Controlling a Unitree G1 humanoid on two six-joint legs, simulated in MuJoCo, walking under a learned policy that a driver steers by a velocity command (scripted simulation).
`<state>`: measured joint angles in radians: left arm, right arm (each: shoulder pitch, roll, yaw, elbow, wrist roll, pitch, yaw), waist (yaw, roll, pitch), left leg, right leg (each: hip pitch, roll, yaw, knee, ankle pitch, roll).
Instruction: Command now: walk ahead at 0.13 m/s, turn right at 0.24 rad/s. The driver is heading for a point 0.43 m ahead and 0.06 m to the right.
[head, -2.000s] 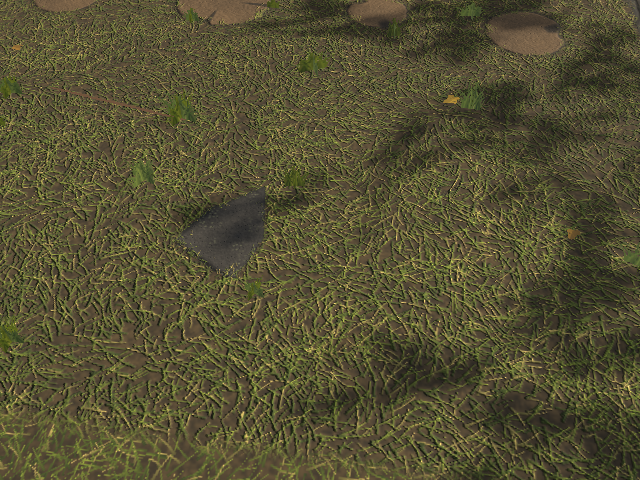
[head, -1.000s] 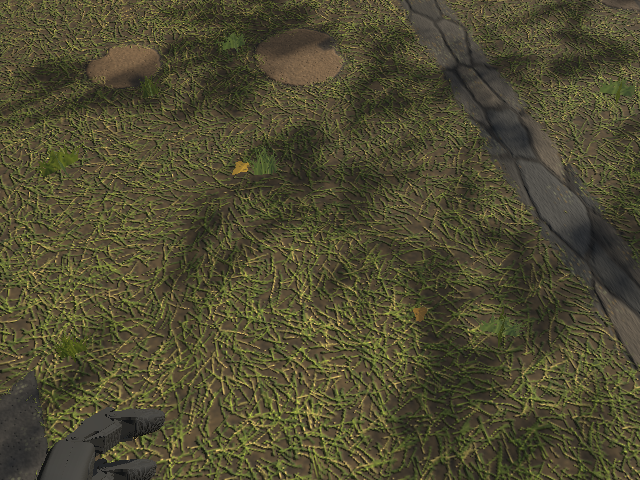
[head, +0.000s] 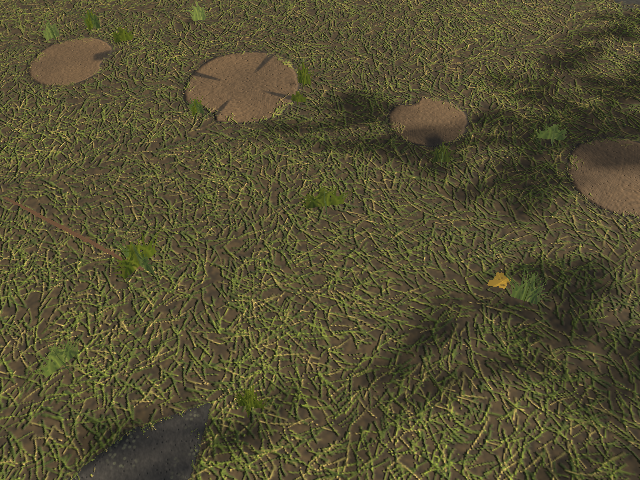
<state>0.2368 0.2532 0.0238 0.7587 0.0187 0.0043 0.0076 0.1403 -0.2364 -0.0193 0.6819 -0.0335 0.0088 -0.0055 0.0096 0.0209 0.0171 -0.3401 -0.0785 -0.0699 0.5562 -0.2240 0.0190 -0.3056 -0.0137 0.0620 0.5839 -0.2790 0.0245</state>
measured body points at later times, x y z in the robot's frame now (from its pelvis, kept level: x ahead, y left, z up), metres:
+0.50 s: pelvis +0.14 -0.06 +0.00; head +0.17 -0.07 +0.45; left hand +0.43 +0.09 -0.07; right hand +0.05 -0.34 -0.12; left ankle +0.04 +0.10 -0.73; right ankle +0.24 -0.24 -0.70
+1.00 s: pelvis +0.33 -0.16 +0.01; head +0.35 -0.17 +0.46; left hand +0.48 +0.08 -0.11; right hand +0.43 -0.45 -0.10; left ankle +0.47 -0.07 -0.72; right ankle +0.26 -0.24 -0.73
